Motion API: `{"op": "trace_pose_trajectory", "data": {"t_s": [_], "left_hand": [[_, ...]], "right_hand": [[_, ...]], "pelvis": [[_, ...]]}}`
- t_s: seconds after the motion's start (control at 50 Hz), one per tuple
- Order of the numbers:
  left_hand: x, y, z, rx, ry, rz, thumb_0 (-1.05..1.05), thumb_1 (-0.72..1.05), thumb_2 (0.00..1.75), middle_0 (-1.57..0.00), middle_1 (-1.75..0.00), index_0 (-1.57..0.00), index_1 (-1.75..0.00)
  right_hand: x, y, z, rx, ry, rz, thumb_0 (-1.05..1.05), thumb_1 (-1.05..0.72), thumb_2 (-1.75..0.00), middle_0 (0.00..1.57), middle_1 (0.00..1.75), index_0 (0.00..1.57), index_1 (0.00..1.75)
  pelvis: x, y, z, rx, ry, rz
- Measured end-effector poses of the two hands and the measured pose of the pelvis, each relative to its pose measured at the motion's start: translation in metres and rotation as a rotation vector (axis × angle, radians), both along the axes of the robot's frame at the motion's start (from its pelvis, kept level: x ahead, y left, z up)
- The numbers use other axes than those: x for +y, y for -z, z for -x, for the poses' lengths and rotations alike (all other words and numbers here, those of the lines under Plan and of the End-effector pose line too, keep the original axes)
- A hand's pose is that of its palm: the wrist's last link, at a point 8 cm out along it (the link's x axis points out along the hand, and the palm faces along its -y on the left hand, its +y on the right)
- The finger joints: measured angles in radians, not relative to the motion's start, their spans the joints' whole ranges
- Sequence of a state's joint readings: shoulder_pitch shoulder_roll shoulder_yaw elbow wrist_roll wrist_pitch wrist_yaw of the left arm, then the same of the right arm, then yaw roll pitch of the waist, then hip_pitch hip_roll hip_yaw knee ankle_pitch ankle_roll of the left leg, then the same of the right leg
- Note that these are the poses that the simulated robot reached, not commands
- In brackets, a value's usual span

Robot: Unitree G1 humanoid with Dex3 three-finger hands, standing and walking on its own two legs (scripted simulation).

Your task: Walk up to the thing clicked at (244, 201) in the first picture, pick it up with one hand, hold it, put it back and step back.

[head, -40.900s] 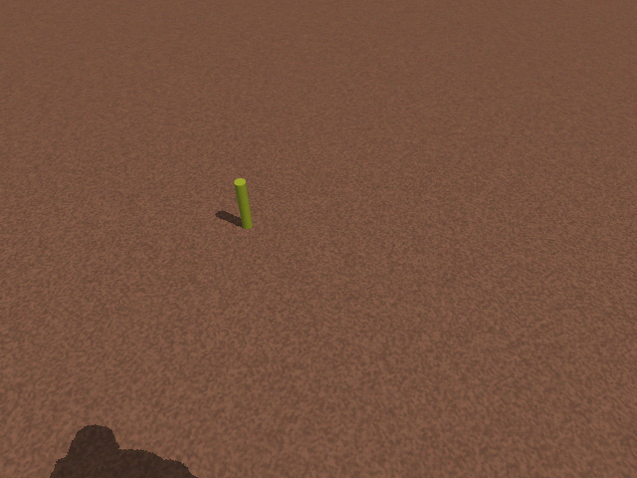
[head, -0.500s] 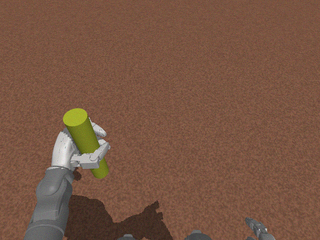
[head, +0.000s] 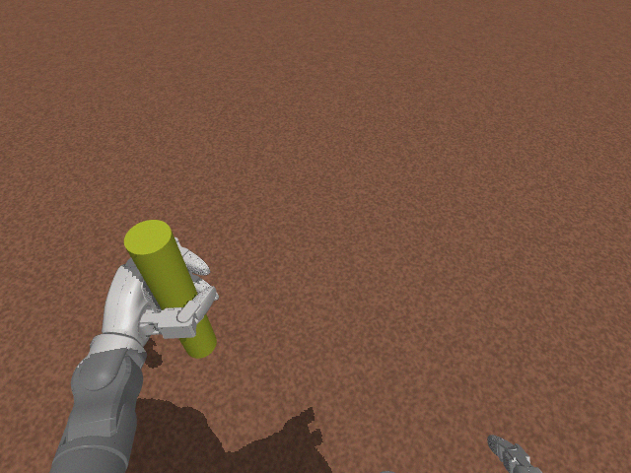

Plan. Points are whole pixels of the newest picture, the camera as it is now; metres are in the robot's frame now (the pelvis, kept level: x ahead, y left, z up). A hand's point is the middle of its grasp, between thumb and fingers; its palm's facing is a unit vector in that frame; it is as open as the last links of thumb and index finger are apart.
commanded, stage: hold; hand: left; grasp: from the side
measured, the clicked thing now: (179, 300) +0.33 +0.18 +0.04
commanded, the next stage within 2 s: none
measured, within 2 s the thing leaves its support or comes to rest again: neither
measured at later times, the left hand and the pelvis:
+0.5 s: hand (180, 296) +0.32 +0.17 +0.07, palm faces -0.08 -1.00 +0.01, open 5.8 cm; pelvis -0.01 +0.00 +0.01, yaw +0 degrees
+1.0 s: hand (183, 300) +0.31 +0.16 +0.07, palm faces -0.09 -1.00 +0.01, open 5.8 cm; pelvis -0.01 +0.00 +0.01, yaw +0 degrees
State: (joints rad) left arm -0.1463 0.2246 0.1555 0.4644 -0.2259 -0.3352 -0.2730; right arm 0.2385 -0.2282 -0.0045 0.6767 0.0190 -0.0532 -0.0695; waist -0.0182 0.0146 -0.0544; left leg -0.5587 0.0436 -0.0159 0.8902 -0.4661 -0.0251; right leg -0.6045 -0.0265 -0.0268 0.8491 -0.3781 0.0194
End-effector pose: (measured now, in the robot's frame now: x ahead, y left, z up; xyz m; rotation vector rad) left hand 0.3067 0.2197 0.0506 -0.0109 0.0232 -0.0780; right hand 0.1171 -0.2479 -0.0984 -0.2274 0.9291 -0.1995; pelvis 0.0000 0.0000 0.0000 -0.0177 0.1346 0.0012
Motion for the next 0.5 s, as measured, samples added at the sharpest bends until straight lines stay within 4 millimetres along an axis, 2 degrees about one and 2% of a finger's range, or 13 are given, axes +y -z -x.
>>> {"op": "trace_pose_trajectory", "data": {"t_s": [0.5], "left_hand": [[0.002, -0.018, 0.007, -0.027, -0.001, -0.003, 0.05, 0.13, 1.09, -0.98, -1.10, -0.97, -1.10]], "right_hand": [[0.004, -0.013, -0.001, -0.038, -0.007, -0.002, 0.01, -0.88, -0.88, 0.20, 0.30, 0.20, 0.29]], "pelvis": [[0.001, -0.008, 0.006, -0.044, 0.001, -0.001]]}}
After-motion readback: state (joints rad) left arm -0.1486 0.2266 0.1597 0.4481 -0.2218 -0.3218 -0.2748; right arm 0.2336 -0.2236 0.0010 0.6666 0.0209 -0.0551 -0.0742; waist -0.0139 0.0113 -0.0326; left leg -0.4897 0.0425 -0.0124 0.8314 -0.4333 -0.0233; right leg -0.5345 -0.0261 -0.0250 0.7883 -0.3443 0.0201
